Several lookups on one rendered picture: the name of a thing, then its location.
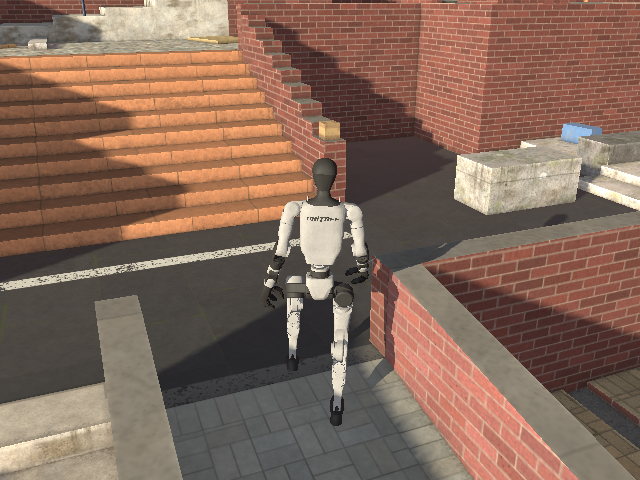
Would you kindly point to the robot right upper arm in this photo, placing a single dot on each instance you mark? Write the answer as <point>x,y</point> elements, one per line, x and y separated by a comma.
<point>354,213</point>

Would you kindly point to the left robot shin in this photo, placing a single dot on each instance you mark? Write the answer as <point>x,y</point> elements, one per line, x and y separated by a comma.
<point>293,328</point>

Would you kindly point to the robot left upper arm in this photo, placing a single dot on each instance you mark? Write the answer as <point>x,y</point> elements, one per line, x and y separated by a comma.
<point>287,223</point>

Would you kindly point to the robot left hand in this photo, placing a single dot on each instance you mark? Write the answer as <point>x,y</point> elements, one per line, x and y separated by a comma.
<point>266,293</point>

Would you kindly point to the left robot forearm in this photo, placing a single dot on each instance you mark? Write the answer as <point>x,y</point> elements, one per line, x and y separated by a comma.
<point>274,268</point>

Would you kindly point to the robot right hand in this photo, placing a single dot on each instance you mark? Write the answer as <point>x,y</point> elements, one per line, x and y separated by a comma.
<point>362,278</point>

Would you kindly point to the right robot forearm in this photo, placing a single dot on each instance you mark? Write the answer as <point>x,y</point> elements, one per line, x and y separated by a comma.
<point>363,261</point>

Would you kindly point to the humanoid robot head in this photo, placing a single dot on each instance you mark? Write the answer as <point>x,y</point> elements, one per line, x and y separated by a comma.
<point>324,173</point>

